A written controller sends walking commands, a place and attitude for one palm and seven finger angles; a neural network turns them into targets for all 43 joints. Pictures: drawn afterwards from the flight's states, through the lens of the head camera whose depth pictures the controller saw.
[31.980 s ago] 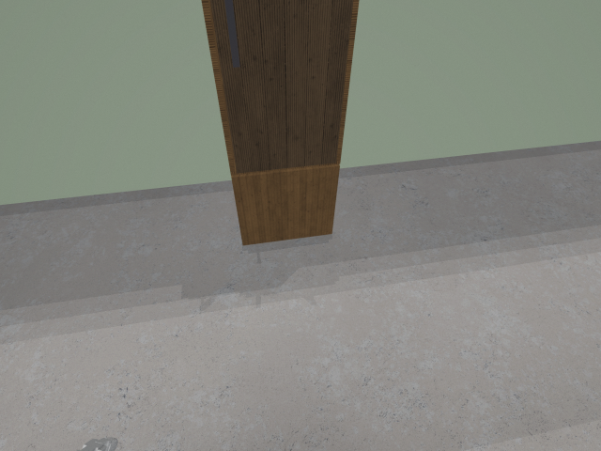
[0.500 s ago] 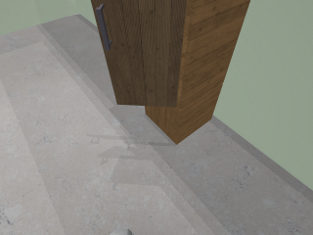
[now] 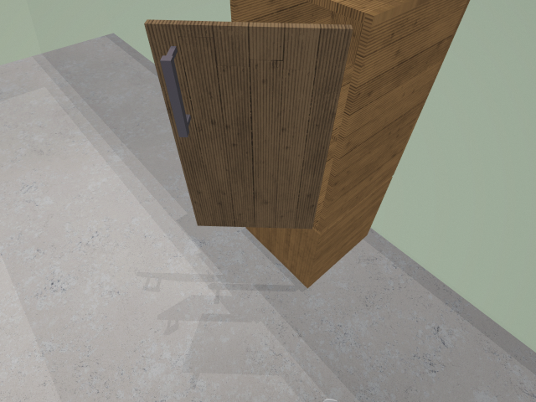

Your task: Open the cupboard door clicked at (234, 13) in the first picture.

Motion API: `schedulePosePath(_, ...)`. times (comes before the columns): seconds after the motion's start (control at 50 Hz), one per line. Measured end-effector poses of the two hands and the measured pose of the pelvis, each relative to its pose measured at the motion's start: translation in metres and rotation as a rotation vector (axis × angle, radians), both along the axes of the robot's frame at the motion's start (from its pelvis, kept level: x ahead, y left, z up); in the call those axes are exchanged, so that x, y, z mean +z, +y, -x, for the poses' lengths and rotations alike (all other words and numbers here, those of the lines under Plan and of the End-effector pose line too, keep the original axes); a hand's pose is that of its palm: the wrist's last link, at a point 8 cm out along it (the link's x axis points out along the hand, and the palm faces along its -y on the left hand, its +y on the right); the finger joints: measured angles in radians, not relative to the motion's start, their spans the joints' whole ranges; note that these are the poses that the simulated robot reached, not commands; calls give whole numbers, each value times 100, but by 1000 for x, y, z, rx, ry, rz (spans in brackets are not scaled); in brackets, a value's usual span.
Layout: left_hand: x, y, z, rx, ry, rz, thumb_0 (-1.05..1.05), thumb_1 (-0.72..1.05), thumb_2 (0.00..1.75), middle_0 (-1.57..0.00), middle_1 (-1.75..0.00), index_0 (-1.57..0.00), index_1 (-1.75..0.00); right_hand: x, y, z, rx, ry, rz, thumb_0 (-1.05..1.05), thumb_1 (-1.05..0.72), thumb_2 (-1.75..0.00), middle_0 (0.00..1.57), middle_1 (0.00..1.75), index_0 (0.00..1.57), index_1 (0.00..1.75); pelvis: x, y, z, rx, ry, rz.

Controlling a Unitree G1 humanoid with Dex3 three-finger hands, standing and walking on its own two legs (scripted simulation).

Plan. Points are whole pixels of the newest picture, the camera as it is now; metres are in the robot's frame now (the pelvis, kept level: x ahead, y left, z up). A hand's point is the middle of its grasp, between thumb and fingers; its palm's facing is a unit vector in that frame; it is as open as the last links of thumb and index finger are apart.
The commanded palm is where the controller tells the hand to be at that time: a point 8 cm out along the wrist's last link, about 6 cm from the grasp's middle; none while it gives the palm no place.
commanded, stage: come to a stop and stand still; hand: left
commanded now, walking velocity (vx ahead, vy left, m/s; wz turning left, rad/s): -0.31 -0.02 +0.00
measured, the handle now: (178, 94) +0.62 +0.21 +0.13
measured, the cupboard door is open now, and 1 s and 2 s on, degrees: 47 47 47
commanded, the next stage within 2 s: look again from close up in 1.74 s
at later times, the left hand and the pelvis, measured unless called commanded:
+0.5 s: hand out of the picture +0.10 +0.20 -0.19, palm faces +0.07 -0.98 -0.19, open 7.4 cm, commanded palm none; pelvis +0.05 +0.02 +0.00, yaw +1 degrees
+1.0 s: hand out of the picture +0.05 +0.16 -0.17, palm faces -0.01 -0.97 -0.25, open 7.4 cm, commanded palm none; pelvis +0.02 -0.02 -0.01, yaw +0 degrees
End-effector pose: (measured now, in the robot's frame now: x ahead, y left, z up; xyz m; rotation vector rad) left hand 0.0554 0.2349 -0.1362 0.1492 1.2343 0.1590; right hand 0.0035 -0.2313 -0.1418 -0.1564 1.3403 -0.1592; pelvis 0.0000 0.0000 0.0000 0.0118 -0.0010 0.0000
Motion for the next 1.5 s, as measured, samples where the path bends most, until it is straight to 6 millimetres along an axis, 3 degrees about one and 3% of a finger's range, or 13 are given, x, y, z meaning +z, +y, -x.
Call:
schedulePosePath(0.06,-2,-3,-41,-30,-52,-26,1,93,89,-20,-30,-19,-30,-12,0,4,-31,71,-23,0,-93,-90,20,29,20,30,-8,-8,-23,2,-4,-24)
schedulePosePath(0.12,-2,-11,-67,-54,-46,-33,1,93,89,-20,-30,-19,-30,-18,2,0,-66,122,-44,1,-92,-90,20,29,20,30,-10,-10,-41,6,3,-6)
schedulePosePath(0.2,-3,-18,-87,-49,-39,-23,1,92,89,-20,-30,-19,-30,-14,7,-12,-82,149,-49,1,-92,-90,20,29,20,30,-7,-12,-55,22,19,-1)
schedulePosePath(0.26,-6,-17,-91,-27,-41,-12,1,91,89,-20,-30,-20,-30,-11,8,-26,-71,144,-35,1,-91,-90,20,29,20,30,-7,-9,-57,28,21,-2)
schedulePosePath(0.34,-16,-6,-80,0,-19,7,1,91,89,-20,-30,-20,-30,-9,8,-49,-45,98,7,1,-91,-90,20,29,20,30,-10,3,-52,31,14,17)
schedulePosePath(0.46,-22,14,-48,33,72,14,1,91,89,-20,-30,-20,-30,5,14,-79,-3,-18,59,1,-91,-90,20,29,20,30,-7,15,-48,16,21,26)
schedulePosePath(0.6,-15,17,-15,55,131,4,1,91,89,-20,-30,-19,-30,7,14,-94,32,-61,46,1,-92,-90,20,29,20,30,-2,12,-45,17,21,29)
schedulePosePath(0.82,-9,-7,11,-14,117,-49,1,91,89,-20,-30,-20,-30,-10,-7,-79,16,-107,-13,1,-91,-90,20,29,20,30,-10,-6,-33,-1,5,16)
schedulePosePath(1.02,-1,-28,11,-39,68,-48,1,91,89,-20,-30,-20,-30,-15,-18,-41,3,-55,-45,1,-92,-90,20,29,20,30,-7,-23,-21,-6,-13,-2)
schedulePosePath(1.22,-4,-38,15,-32,98,-33,1,91,89,-20,-30,-20,-30,-12,-23,-4,-13,64,-47,1,-91,-90,19,29,20,30,-4,-34,-23,-6,-4,-3)
schedulePosePath(1.34,-9,-43,20,-23,131,-16,1,91,89,-20,-30,-20,-30,-11,-24,-2,-23,89,-39,1,-91,-90,19,29,20,30,-4,-36,-28,-8,-3,-1)
schedulePosePath(1.5,-13,-48,22,-9,156,5,1,91,89,-20,-30,-20,-30,-9,-21,-23,-16,61,-32,1,-91,-90,19,29,20,30,-4,-35,-36,-8,0,1)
